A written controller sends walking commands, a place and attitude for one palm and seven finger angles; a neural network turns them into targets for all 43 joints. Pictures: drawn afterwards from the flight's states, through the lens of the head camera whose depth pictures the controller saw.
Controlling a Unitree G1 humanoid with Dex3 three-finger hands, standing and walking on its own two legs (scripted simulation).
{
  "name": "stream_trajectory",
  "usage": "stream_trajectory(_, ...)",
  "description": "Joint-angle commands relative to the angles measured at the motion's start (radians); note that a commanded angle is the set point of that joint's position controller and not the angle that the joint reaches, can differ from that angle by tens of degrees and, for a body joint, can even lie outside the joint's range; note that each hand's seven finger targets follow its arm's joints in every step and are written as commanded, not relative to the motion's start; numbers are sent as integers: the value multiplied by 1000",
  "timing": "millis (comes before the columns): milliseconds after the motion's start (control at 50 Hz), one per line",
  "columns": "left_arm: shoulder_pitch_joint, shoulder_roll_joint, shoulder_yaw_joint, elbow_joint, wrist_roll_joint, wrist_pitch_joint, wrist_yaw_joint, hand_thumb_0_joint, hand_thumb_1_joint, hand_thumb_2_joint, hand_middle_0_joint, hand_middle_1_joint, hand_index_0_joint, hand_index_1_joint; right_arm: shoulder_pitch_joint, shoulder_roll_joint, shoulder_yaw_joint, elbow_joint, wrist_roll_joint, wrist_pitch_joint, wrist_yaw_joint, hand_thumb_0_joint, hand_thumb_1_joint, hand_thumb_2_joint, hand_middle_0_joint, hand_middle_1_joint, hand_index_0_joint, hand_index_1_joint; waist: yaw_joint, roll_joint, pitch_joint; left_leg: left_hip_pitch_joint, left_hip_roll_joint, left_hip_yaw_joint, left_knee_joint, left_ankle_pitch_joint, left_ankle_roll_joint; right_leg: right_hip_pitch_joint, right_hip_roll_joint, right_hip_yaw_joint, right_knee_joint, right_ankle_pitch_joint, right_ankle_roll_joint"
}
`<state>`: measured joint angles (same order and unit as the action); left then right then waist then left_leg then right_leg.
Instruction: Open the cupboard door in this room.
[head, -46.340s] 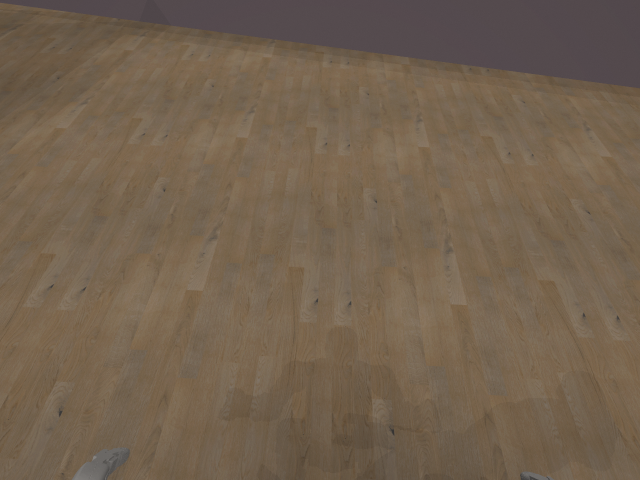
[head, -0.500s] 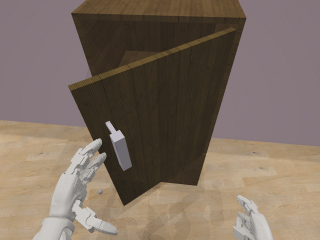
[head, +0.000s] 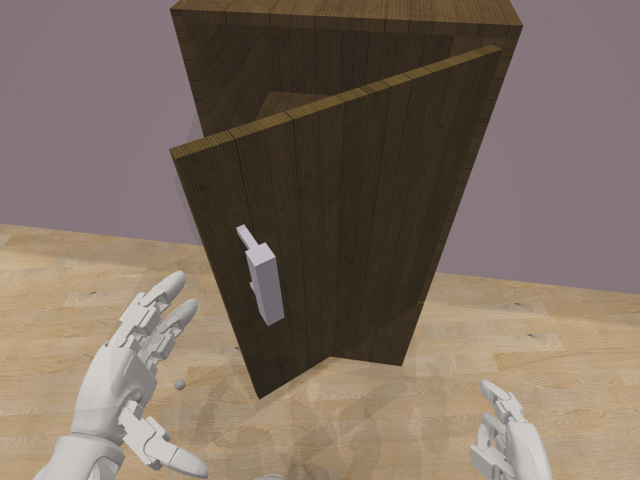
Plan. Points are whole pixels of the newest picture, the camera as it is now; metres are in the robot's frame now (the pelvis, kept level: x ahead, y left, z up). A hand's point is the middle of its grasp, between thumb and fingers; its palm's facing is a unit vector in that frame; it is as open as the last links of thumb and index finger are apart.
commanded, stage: draw the hand back to the body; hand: left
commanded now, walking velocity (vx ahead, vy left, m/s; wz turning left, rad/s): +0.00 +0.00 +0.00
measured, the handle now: (258, 275) +0.33 +0.10 +0.10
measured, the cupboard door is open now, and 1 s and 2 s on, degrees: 41 41 41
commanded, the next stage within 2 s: step back with the hand held close in 1.50 s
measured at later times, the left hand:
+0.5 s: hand (115, 366) +0.20 +0.21 +0.14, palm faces +0.09 -0.97 -0.21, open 15.9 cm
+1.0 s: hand (71, 302) +0.24 +0.25 +0.18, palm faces +0.39 -0.82 -0.41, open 10.5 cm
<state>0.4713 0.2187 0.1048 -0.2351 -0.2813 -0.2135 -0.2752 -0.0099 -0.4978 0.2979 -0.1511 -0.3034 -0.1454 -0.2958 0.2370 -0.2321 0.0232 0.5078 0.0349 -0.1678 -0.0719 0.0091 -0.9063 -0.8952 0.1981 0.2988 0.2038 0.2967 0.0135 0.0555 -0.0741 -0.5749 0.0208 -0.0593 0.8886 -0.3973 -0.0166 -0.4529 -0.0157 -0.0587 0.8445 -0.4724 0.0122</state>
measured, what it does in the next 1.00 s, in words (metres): stands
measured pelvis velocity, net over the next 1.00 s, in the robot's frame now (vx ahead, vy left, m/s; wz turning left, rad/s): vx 0.04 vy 0.00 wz -0.03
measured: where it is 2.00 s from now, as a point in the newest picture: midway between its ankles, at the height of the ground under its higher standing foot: outside the picture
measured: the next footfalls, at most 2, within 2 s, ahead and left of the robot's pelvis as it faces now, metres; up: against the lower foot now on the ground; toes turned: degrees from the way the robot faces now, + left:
none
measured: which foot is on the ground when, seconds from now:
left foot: down 0.00-1.00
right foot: down 0.00-1.00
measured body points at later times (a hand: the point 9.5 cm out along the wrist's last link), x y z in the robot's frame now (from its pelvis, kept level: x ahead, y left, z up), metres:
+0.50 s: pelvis +0.00 +0.01 +0.02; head -0.01 +0.00 +0.47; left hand +0.18 +0.26 +0.15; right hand +0.20 -0.21 -0.04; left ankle +0.03 +0.13 -0.70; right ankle -0.02 -0.13 -0.70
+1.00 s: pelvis +0.04 +0.00 +0.04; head +0.03 -0.02 +0.49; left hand +0.21 +0.29 +0.20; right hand +0.22 -0.21 -0.04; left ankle +0.03 +0.13 -0.70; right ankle -0.02 -0.13 -0.70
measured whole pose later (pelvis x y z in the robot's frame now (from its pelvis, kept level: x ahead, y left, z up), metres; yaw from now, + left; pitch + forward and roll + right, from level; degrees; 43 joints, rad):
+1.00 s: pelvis +0.04 +0.00 +0.04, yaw -2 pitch -2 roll +0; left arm 0.50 0.32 0.27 -0.40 -0.04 -0.05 0.13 0.00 0.39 0.68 -0.19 -0.30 -0.19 -0.30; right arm 0.18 -0.21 0.04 0.63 -0.01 -0.12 -0.09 0.01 -0.91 -0.89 0.20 0.30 0.21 0.30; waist 0.06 0.05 0.01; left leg -0.16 0.01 0.00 0.47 -0.26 0.00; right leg -0.07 -0.03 -0.01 0.43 -0.32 0.03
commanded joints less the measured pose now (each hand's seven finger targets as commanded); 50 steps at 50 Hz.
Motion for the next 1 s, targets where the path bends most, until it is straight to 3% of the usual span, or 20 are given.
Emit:
stream_trajectory(0, -92, 128, 62, -288, 13, -47, 40, 0, -500, 300, -150, -300, -150, -300, -97, -101, -33, -174, 3, -70, -10, 0, -900, -900, 200, 300, 200, 300, -1, 5, -115, 163, -30, 7, -172, 111, 28, -38, 41, -16, -146, 168, -21)
stream_trajectory(20, -76, 131, 77, -288, 15, -35, 49, 0, -500, 300, -150, -300, -150, -300, -98, -97, -33, -174, 5, -67, -10, 0, -900, -900, 200, 300, 200, 300, 7, 16, -115, 166, -29, 9, -179, 110, 27, -30, 41, -19, -150, 166, -22)
stream_trajectory(40, -72, 155, 100, -273, 23, -20, 61, 0, -500, 300, -150, -300, -150, -300, -102, -100, -33, -167, 4, -63, -10, 0, -900, -900, 200, 300, 200, 300, 9, -18, -110, 158, -26, 6, -186, 105, 28, -19, 44, -19, -156, 157, -22)
stream_trajectory(100, -50, 144, 118, -282, 10, 21, 67, 0, -500, 300, -150, -300, -150, -300, -115, -94, -28, -172, 9, -58, -14, 0, -900, -900, 200, 300, 200, 300, 19, -3, -100, 169, -25, 12, -208, 94, 24, -1, 43, -23, -172, 148, -22)
stream_trajectory(180, -49, 141, 117, -317, -9, 63, 50, 0, -500, 300, -150, -300, -150, -300, -123, -98, -20, -173, 12, -65, -16, 0, -900, -900, 200, 300, 200, 300, 17, -5, -83, 183, -23, 10, -229, 104, 25, 20, 46, -30, -193, 164, -20)
stream_trajectory(200, -51, 135, 111, -332, -14, 67, 41, 0, -500, 300, -150, -300, -150, -300, -121, -99, -19, -172, 13, -71, -16, 0, -900, -900, 200, 300, 200, 300, 14, 15, -83, 195, -24, 11, -231, 112, 24, 22, 47, -31, -196, 174, -20)
stream_trajectory(300, -67, 160, 129, -368, -28, 76, 13, 0, -500, 300, -150, -300, -150, -300, -112, -108, -15, -155, 13, -98, -20, 0, -900, -900, 200, 300, 200, 300, 5, 0, -69, 218, -26, 5, -239, 135, 28, 33, 50, -32, -219, 201, -17)
stream_trajectory(340, -82, 196, 173, -357, -33, 80, 10, 0, -430, 330, -153, -300, -153, -300, -116, -112, -15, -139, 12, -105, -23, 0, -900, -900, 200, 300, 200, 300, 10, -8, -57, 222, -26, 0, -248, 130, 27, 44, 52, -31, -233, 193, -19)
stream_trajectory(400, -68, 201, 207, -347, -49, 96, -7, 0, -325, 375, -156, -300, -156, -300, -121, -110, -16, -137, 17, -111, -29, 0, -900, -900, 200, 300, 200, 300, 20, -2, -70, 241, -29, 5, -260, 150, 25, 66, 51, -32, -243, 216, -18)
stream_trajectory(420, -126, 316, 228, -439, 114, 87, 172, 0, -290, 390, -158, -300, -158, -300, -149, -92, -5, -142, 0, -95, -52, 0, -900, -900, 200, 300, 200, 300, 58, 32, -21, 250, -30, 27, -302, 119, 23, 85, 35, 24, -320, 187, -30)
stream_trajectory(440, -63, 253, 205, -395, 136, 102, 254, 0, -255, 405, -159, -300, -159, -300, -135, -77, 0, -126, -11, -92, -62, 0, -900, -900, 200, 300, 200, 300, 37, -3, 35, 252, -30, 30, -317, 84, 19, 73, 27, 16, -358, 138, -30)
stream_trajectory(460, -23, 190, 161, -382, 147, 119, 285, 0, -220, 420, -160, -300, -160, -300, -138, -77, 3, -131, -13, -85, -62, 0, -900, -900, 200, 300, 200, 300, 31, -7, 59, 251, -29, 24, -325, 72, 17, 62, 24, 10, -358, 122, -29)
stream_trajectory(480, -8, 171, 138, -375, 169, 129, 312, 0, -185, 435, -161, -300, -161, -300, -131, -77, 5, -122, -14, -72, -60, 0, -900, -900, 200, 300, 200, 300, 28, 7, 60, 268, -24, 24, -335, 80, 19, 78, 23, 6, -361, 127, -28)
stream_trajectory(520, -22, 186, 138, -392, 197, 130, 354, 0, -115, 465, -164, -300, -164, -300, -136, -80, 1, -110, -19, -58, -59, 0, -900, -900, 200, 300, 200, 300, 25, 33, 40, 310, -22, 33, -356, 103, 21, 111, 18, 7, -379, 151, -26)
stream_trajectory(540, -20, 211, 158, -385, 206, 128, 372, 0, -80, 480, -165, -300, -165, -300, -136, -87, -2, -101, -24, -55, -60, 0, -900, -900, 200, 300, 200, 300, 30, 7, 21, 322, -21, 35, -368, 119, 23, 143, 18, 7, -394, 163, -27)
stream_trajectory(660, -47, 242, 188, -430, 240, 107, 420, 0, 130, 570, -173, -300, -173, -300, -153, -89, -7, -72, -38, -51, -58, 0, -900, -900, 200, 300, 200, 300, 33, 11, -33, 421, -19, 51, -422, 250, 28, 242, 12, 3, -419, 295, -25)
stream_trajectory(800, -11, 246, 235, -373, 241, 108, 425, 0, 375, 675, -181, -300, -181, -300, -170, -86, -16, -42, -39, -25, -46, 0, -900, -900, 200, 300, 200, 300, 44, -28, 5, 466, -12, 66, -462, 369, 28, 297, 17, -3, -449, 406, -20)
stream_trajectory(860, -26, 253, 255, -369, 241, 103, 423, 0, 480, 720, -185, -300, -185, -300, -172, -86, -19, -37, -41, -12, -39, 0, -900, -900, 200, 300, 200, 300, 47, -13, 16, 476, -11, 69, -477, 415, 27, 322, 16, -3, -457, 447, -21)
stream_trajectory(960, -33, 276, 294, -383, 237, 101, 420, 0, 655, 795, -191, -300, -191, -300, -177, -84, -27, -38, -41, 4, -32, 0, -900, -900, 200, 300, 200, 300, 53, -22, -16, 512, -10, 77, -477, 492, 30, 350, 17, 1, -463, 520, -17)
stream_trajectory(980, -40, 284, 306, -391, 236, 101, 420, 0, 690, 810, -192, -300, -192, -300, -175, -85, -29, -38, -41, 8, -30, 0, -900, -900, 200, 300, 200, 300, 54, -1, -30, 520, -9, 79, -478, 501, 29, 357, 17, 1, -464, 523, -17)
